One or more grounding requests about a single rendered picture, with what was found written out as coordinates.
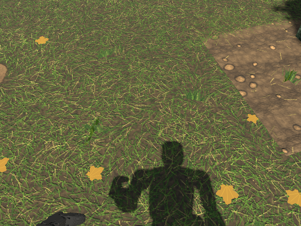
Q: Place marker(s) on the left robot hand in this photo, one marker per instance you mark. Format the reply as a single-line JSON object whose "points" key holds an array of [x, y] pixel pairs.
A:
{"points": [[64, 219]]}

